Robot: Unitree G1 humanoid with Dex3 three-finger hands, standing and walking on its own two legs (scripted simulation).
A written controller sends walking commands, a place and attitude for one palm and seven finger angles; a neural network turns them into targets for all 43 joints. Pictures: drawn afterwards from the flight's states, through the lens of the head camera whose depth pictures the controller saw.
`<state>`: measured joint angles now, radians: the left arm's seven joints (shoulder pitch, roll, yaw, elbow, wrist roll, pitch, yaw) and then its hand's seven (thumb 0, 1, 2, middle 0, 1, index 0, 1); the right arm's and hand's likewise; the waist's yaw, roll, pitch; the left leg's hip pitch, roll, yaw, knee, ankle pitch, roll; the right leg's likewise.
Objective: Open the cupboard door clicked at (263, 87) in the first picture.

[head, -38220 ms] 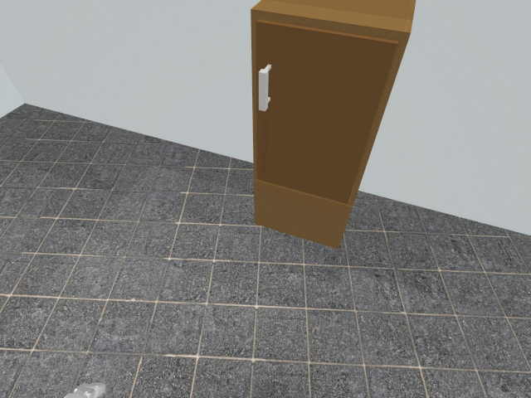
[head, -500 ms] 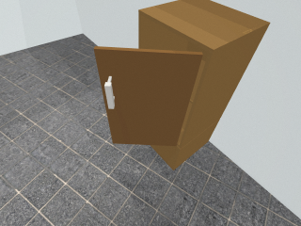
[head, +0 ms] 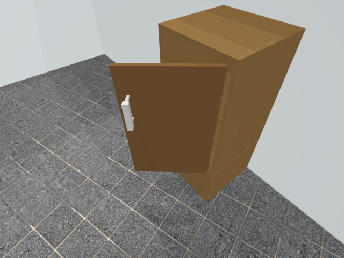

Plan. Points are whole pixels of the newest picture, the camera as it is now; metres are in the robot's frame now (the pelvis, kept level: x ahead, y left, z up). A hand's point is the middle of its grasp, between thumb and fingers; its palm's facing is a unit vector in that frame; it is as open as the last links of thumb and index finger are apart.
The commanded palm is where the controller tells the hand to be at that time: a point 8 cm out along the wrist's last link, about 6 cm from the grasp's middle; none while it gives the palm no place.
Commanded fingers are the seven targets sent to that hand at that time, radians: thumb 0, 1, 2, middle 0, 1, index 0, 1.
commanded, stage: look again from close up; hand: left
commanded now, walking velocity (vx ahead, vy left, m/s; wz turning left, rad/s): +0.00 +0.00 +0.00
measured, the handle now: (129, 112) +0.59 +0.19 -0.01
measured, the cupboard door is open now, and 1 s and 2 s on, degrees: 49 49 49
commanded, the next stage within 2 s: shuffle to correct the standing spot in 0.12 s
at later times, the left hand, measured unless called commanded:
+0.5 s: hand out of the picture +0.04 +0.16 -0.18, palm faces +0.03 -0.99 -0.16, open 7.3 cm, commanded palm none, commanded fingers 0.00 0.90 0.90 -0.20 -0.30 -0.20 -0.30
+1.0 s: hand out of the picture +0.09 +0.19 -0.17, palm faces +0.01 -0.97 -0.24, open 7.3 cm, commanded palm none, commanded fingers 0.00 0.90 0.90 -0.20 -0.30 -0.20 -0.30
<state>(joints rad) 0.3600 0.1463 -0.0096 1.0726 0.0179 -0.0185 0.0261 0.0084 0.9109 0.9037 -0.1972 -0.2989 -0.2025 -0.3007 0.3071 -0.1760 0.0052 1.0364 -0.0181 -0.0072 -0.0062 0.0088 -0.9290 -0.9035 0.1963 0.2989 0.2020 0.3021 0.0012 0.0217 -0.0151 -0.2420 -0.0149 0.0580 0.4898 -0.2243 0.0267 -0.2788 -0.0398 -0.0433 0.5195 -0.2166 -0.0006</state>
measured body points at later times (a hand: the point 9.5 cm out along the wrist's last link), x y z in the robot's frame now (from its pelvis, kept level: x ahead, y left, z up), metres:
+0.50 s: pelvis +0.05 -0.01 +0.00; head +0.06 +0.00 +0.45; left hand +0.04 +0.21 -0.16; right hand +0.02 -0.22 -0.16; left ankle +0.03 +0.10 -0.74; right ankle +0.04 -0.12 -0.74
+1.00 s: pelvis +0.02 -0.01 -0.01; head +0.01 +0.00 +0.44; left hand +0.09 +0.24 -0.15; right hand +0.09 -0.25 -0.15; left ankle +0.03 +0.10 -0.74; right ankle +0.04 -0.12 -0.74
